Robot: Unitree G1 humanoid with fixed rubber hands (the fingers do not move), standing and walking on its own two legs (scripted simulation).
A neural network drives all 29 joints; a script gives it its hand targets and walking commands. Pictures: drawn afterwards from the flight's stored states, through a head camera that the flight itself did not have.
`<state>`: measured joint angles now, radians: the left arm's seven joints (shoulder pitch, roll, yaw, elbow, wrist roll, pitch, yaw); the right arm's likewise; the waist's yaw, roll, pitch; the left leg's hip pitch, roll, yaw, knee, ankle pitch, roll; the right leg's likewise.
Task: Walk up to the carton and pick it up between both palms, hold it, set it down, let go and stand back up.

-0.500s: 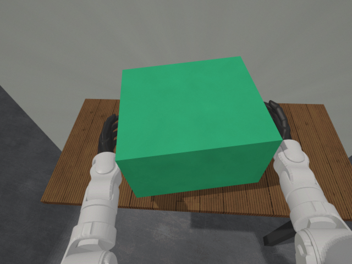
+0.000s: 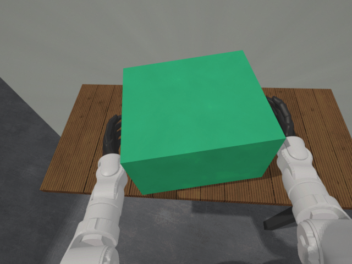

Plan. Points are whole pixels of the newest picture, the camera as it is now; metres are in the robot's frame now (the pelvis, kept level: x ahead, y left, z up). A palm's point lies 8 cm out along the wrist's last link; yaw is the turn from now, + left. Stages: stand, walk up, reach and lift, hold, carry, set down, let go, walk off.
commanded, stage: set down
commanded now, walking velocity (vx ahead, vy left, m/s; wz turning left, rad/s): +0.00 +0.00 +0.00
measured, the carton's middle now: (192, 122) +0.44 -0.02 +0.00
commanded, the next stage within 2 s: none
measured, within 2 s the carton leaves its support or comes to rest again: rests again in 0.14 s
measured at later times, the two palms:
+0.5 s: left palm (111, 143) +0.37 +0.17 +0.04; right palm (300, 116) +0.39 -0.25 +0.08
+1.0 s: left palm (97, 163) +0.31 +0.18 +0.06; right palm (328, 144) +0.32 -0.27 +0.09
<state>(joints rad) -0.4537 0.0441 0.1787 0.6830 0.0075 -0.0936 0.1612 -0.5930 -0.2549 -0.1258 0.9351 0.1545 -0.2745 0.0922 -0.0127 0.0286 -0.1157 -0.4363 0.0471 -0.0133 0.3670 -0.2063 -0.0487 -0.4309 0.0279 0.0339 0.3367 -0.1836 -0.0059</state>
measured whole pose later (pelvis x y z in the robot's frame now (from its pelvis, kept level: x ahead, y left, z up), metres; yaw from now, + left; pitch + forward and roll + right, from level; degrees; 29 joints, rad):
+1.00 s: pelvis -0.10 +0.00 -0.02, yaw +0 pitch +13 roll +0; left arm -0.74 0.20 -0.03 0.91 -0.30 0.10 0.21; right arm -0.80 -0.49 -0.01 1.06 0.33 0.05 0.16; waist 0.03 0.03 -0.17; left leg -0.61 0.05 -0.01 0.54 -0.16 -0.04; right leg -0.61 0.04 0.03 0.52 -0.14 -0.01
